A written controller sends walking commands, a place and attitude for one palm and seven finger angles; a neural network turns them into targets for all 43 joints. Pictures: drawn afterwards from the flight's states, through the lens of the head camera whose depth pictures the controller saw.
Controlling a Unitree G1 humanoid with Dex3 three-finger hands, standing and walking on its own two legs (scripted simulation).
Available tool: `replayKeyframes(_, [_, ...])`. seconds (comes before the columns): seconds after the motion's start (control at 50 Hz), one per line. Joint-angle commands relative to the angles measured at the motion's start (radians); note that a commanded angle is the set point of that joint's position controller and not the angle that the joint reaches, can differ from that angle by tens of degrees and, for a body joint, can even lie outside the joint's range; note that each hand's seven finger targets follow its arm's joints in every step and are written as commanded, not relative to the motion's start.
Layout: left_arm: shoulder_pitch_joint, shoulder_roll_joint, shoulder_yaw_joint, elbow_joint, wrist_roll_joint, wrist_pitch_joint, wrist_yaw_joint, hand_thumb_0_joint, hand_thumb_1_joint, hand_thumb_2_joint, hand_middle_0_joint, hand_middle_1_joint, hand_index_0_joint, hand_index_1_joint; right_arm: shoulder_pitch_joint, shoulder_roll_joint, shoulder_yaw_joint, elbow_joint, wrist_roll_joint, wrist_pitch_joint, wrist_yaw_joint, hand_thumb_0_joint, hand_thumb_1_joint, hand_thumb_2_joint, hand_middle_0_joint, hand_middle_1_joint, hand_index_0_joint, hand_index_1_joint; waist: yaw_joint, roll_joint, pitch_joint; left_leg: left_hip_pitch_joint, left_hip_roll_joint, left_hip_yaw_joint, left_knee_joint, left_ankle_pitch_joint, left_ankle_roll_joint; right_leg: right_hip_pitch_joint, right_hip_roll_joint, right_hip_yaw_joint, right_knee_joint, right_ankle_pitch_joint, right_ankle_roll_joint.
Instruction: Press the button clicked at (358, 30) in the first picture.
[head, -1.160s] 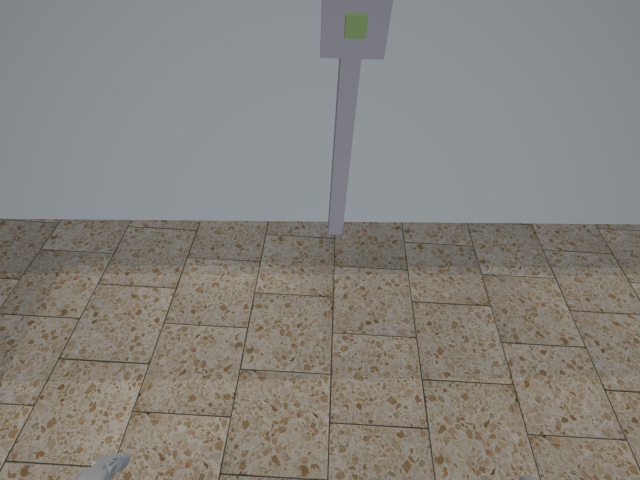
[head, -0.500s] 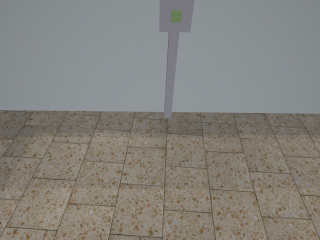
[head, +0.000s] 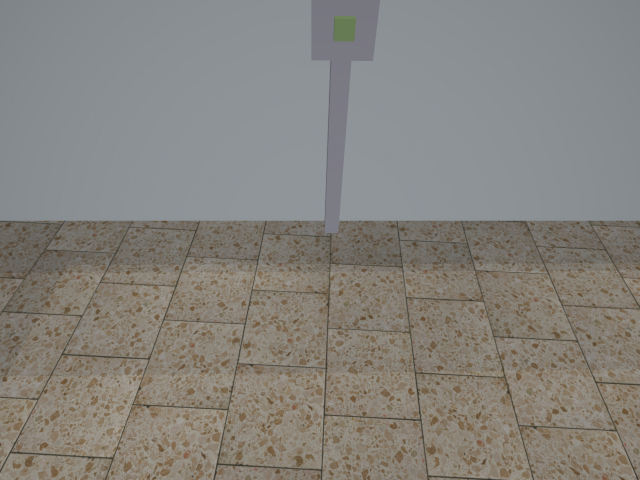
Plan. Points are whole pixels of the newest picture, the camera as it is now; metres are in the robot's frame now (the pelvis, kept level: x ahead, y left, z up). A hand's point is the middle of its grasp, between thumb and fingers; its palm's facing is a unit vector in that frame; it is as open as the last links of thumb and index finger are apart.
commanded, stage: look at it before walking up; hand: left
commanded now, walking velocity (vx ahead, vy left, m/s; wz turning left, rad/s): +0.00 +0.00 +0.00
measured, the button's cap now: (344, 28) +1.18 +0.00 +0.08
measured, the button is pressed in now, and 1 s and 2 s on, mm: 0 0 0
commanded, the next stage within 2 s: walk to a spot facing it in 0.48 s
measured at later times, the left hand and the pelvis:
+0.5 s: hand out of the picture +0.09 +0.25 -0.16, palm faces -0.04 -0.94 -0.33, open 7.4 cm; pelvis +0.01 +0.00 +0.00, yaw +0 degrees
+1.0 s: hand out of the picture +0.07 +0.17 -0.18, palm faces -0.16 -0.95 -0.27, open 7.4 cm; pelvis +0.01 -0.03 -0.03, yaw -12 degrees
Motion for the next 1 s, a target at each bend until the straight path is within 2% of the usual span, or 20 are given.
replayKeyframes(0.0, [-0.044,0.208,0.045,-0.061,-0.006,-0.026,0.016,0.0,0.9,0.9,-0.2,-0.3,-0.2,-0.3,-0.048,-0.205,-0.04,-0.061,0.003,-0.022,-0.014,0.0,-0.9,-0.9,0.2,0.3,0.2,0.3,-0.002,-0.002,-0.07,0.022,0.113,-0.097,-0.053,0.101,0.032,0.011,-0.119,0.109,-0.072,0.09,-0.035])
replayKeyframes(0.32, [-0.045,0.208,0.045,-0.058,-0.005,-0.026,0.017,0.0,0.9,0.9,-0.2,-0.3,-0.2,-0.3,-0.061,-0.208,-0.039,-0.063,0.005,-0.018,-0.015,0.0,-0.9,-0.9,0.2,0.3,0.2,0.3,-0.002,0.004,-0.055,0.034,0.117,-0.097,-0.059,0.128,0.03,0.019,-0.116,0.104,-0.076,0.132,-0.033])
replayKeyframes(0.46, [-0.044,0.207,0.046,-0.059,-0.006,-0.026,0.018,0.0,0.9,0.9,-0.2,-0.3,-0.2,-0.3,-0.063,-0.21,-0.038,-0.064,0.004,-0.023,-0.017,0.0,-0.9,-0.9,0.2,0.3,0.2,0.3,0.0,0.005,-0.084,0.056,0.122,-0.095,-0.059,0.191,0.031,0.047,-0.119,0.091,-0.063,0.19,-0.031])
replayKeyframes(0.58, [-0.049,0.209,0.047,-0.06,-0.005,-0.022,0.017,0.0,0.9,0.9,-0.2,-0.3,-0.2,-0.3,-0.07,-0.215,-0.04,-0.064,0.004,-0.022,-0.019,0.0,-0.9,-0.9,0.2,0.3,0.2,0.3,0.0,0.014,-0.063,0.066,0.126,-0.085,-0.065,0.186,0.029,0.03,-0.113,0.096,-0.066,0.188,-0.03])
replayKeyframes(0.6, [-0.048,0.198,0.048,-0.065,-0.005,-0.016,0.017,0.0,0.9,0.9,-0.2,-0.3,-0.2,-0.3,-0.059,-0.203,-0.041,-0.066,0.002,-0.019,-0.022,0.0,-0.9,-0.9,0.2,0.3,0.2,0.3,-0.002,0.011,-0.057,0.07,0.129,-0.073,-0.05,0.188,0.027,0.015,-0.108,0.103,-0.054,0.206,-0.03])
replayKeyframes(0.64, [-0.007,0.116,0.037,-0.064,-0.005,0.008,0.021,0.0,0.9,0.9,-0.2,-0.3,-0.2,-0.3,-0.011,-0.112,-0.029,-0.065,0.001,-0.005,-0.026,0.0,-0.9,-0.9,0.2,0.3,0.2,0.3,-0.005,0.01,-0.051,0.072,0.134,-0.039,-0.012,0.203,0.015,-0.023,-0.103,0.107,-0.009,0.25,-0.019])
replayKeyframes(0.66, [0.011,0.095,0.035,-0.07,-0.005,0.018,0.022,0.0,0.9,0.9,-0.2,-0.3,-0.2,-0.3,0.012,-0.091,-0.029,-0.069,0.001,0.003,-0.029,0.0,-0.9,-0.9,0.2,0.3,0.2,0.3,-0.008,0.01,-0.054,0.072,0.14,-0.028,0.0,0.206,0.012,-0.04,-0.097,0.109,0.016,0.261,-0.015])
replayKeyframes(0.7, [0.025,0.096,0.043,-0.093,-0.003,0.029,0.02,0.0,0.9,0.9,-0.2,-0.3,-0.2,-0.3,0.027,-0.106,-0.043,-0.092,0.0,0.013,-0.035,0.0,-0.9,-0.9,0.2,0.3,0.2,0.3,-0.01,0.02,-0.055,0.086,0.162,-0.022,0.022,0.222,0.02,-0.086,-0.079,0.106,0.074,0.274,-0.014])
replayKeyframes(0.74, [0.032,0.089,0.052,-0.12,0.0,0.038,0.015,0.0,0.9,0.9,-0.2,-0.3,-0.2,-0.3,0.032,-0.124,-0.059,-0.118,-0.002,0.02,-0.039,0.0,-0.9,-0.9,0.2,0.3,0.2,0.3,-0.011,0.069,-0.052,0.091,0.205,-0.039,0.02,0.223,0.045,-0.147,-0.045,0.081,0.161,0.215,-0.004])
replayKeyframes(0.76, [0.032,0.081,0.055,-0.132,0.001,0.042,0.012,0.0,0.9,0.9,-0.2,-0.3,-0.2,-0.3,0.032,-0.131,-0.066,-0.13,-0.003,0.021,-0.04,0.0,-0.9,-0.9,0.2,0.3,0.2,0.3,-0.012,0.101,-0.041,0.085,0.239,-0.062,0.008,0.237,0.07,-0.184,-0.023,0.064,0.23,0.125,0.003])
replayKeyframes(0.78, [0.043,0.064,0.058,-0.142,0.002,0.045,0.007,0.0,0.9,0.9,-0.2,-0.3,-0.2,-0.3,0.039,-0.136,-0.071,-0.137,-0.004,0.019,-0.038,0.0,-0.9,-0.9,0.2,0.3,0.2,0.3,-0.012,0.157,-0.046,0.087,0.296,-0.096,-0.026,0.223,0.111,-0.215,0.002,0.028,0.329,-0.107,0.01])
replayKeyframes(0.8, [0.048,0.052,0.06,-0.152,0.003,0.049,0.002,0.0,0.9,0.9,-0.2,-0.3,-0.2,-0.3,0.045,-0.145,-0.073,-0.143,-0.006,0.017,-0.034,0.0,-0.9,-0.9,0.2,0.3,0.2,0.3,-0.016,0.189,-0.043,0.08,0.345,-0.123,-0.068,0.151,0.154,-0.246,0.01,-0.004,0.436,-0.287,0.016])
replayKeyframes(0.82, [0.047,0.046,0.065,-0.166,0.005,0.05,-0.004,0.0,0.9,0.9,-0.2,-0.3,-0.2,-0.3,0.044,-0.148,-0.076,-0.155,-0.006,0.015,-0.032,0.0,-0.9,-0.9,0.2,0.3,0.2,0.3,-0.017,0.196,-0.051,0.083,0.377,-0.143,-0.087,0.056,0.179,-0.269,-0.007,-0.002,0.486,-0.347,0.014])
replayKeyframes(0.84, [0.039,0.043,0.071,-0.177,0.006,0.052,-0.012,0.0,0.9,0.9,-0.2,-0.3,-0.2,-0.3,0.032,-0.144,-0.081,-0.165,-0.008,0.012,-0.03,0.0,-0.9,-0.9,0.2,0.3,0.2,0.3,-0.012,0.182,-0.03,0.035,0.392,-0.136,-0.104,-0.066,0.181,-0.256,-0.038,0.01,0.478,-0.348,0.009])
replayKeyframes(0.88, [0.078,0.015,0.077,-0.179,0.01,0.044,-0.028,0.0,0.9,0.9,-0.2,-0.3,-0.2,-0.3,-0.01,-0.137,-0.085,-0.177,-0.015,0.01,-0.024,0.0,-0.9,-0.9,0.2,0.3,0.2,0.3,0.024,0.167,0.007,-0.068,0.353,-0.063,-0.07,-0.176,0.134,-0.149,-0.044,-0.035,0.365,-0.28,0.003])
replayKeyframes(0.9, [0.146,0.003,0.081,-0.162,0.01,0.036,-0.032,0.0,0.9,0.9,-0.2,-0.3,-0.2,-0.3,-0.026,-0.132,-0.087,-0.179,-0.014,0.011,-0.021,0.0,-0.9,-0.9,0.2,0.3,0.2,0.3,0.056,0.145,0.0,-0.119,0.32,-0.012,0.01,-0.218,0.104,-0.055,-0.023,-0.067,0.283,-0.219,0.002])
replayKeyframes(0.92, [0.243,0.01,0.086,-0.13,0.012,0.027,-0.03,0.0,0.9,0.9,-0.2,-0.3,-0.2,-0.3,-0.035,-0.121,-0.086,-0.181,-0.012,0.014,-0.017,0.0,-0.9,-0.9,0.2,0.3,0.2,0.3,0.098,0.064,-0.013,-0.211,0.269,0.051,0.155,-0.305,0.063,0.072,0.006,-0.097,0.178,-0.144,-0.005])
replayKeyframes(0.94, [0.331,0.079,0.101,-0.108,0.021,0.011,-0.018,0.0,0.9,0.9,-0.2,-0.3,-0.2,-0.3,-0.025,-0.054,-0.074,-0.202,-0.003,0.02,-0.011,0.0,-0.9,-0.9,0.2,0.3,0.2,0.3,0.128,-0.199,0.007,-0.391,0.148,0.16,0.462,-0.423,-0.006,0.175,-0.13,0.145,-0.039,-0.287,-0.053])
replayKeyframes(0.96, [0.388,0.164,0.112,-0.106,0.014,-0.004,0.0,0.0,0.9,0.9,-0.2,-0.3,-0.2,-0.3,-0.081,0.007,-0.057,-0.263,-0.008,0.012,-0.002,0.0,-0.9,-0.9,0.2,0.3,0.2,0.3,0.144,-0.42,0.076,-0.627,0.033,0.138,0.75,-0.483,-0.043,0.137,-0.351,0.625,-0.241,-0.341,-0.155])
replayKeyframes(0.98, [0.392,0.15,0.112,-0.118,0.002,-0.01,0.016,0.0,0.9,0.9,-0.2,-0.3,-0.2,-0.3,-0.132,-0.038,-0.066,-0.286,-0.012,0.004,0.003,0.0,-0.9,-0.9,0.2,0.3,0.2,0.3,0.142,-0.274,0.111,-0.626,0.077,0.01,0.79,-0.372,-0.024,0.069,-0.372,0.652,-0.29,-0.399,-0.208])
